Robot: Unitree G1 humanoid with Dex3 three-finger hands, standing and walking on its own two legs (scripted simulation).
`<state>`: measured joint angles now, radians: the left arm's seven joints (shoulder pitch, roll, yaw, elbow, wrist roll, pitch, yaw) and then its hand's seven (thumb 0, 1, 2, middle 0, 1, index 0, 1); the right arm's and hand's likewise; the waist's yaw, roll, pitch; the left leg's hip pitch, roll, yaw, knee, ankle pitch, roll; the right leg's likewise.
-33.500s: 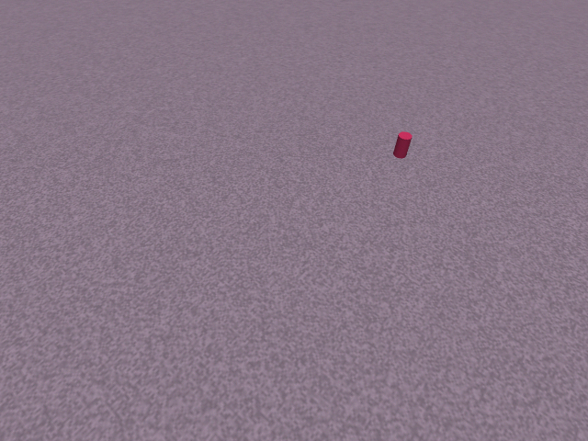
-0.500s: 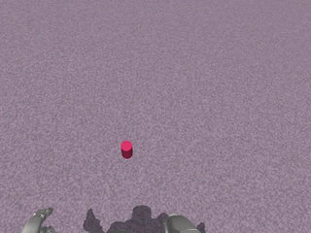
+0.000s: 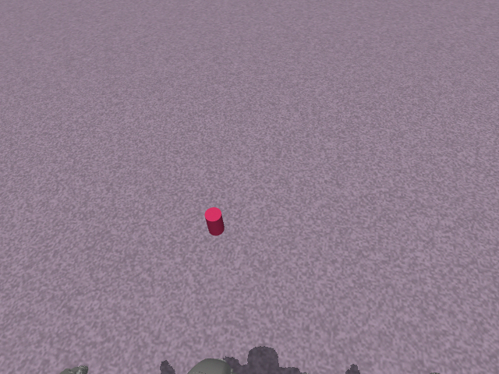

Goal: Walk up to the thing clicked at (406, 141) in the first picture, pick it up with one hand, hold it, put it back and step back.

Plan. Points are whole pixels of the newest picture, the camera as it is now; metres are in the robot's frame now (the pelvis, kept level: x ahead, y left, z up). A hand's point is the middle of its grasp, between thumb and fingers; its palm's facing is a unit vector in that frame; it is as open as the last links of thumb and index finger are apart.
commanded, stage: step back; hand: left
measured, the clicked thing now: (214, 221) +0.79 +0.20 -0.70
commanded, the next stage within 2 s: stand in 1.68 s
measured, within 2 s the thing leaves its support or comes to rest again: neither
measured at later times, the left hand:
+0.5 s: hand out of the picture -0.10 +0.25 -0.17, palm faces -0.05 -0.91 -0.40, open 7.4 cm
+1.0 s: hand out of the picture -0.21 +0.23 -0.14, palm faces +0.07 -0.92 -0.39, open 7.4 cm
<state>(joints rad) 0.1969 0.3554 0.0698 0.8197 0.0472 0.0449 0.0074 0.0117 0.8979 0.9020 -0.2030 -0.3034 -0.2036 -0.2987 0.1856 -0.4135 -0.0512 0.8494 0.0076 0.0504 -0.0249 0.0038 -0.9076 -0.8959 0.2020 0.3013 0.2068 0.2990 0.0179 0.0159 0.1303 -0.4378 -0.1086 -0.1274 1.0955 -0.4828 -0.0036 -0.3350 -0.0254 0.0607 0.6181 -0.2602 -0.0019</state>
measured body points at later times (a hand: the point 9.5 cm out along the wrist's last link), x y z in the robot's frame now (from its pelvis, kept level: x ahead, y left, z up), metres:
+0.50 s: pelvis -0.18 -0.03 -0.02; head -0.12 -0.03 +0.43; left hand -0.10 +0.29 -0.14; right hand -0.03 -0.35 -0.11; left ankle -0.07 +0.12 -0.73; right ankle -0.23 -0.15 -0.73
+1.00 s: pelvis -0.25 -0.05 +0.00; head -0.25 -0.05 +0.45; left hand -0.21 +0.28 -0.11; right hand -0.18 -0.35 -0.12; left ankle -0.27 +0.08 -0.73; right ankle -0.23 -0.16 -0.70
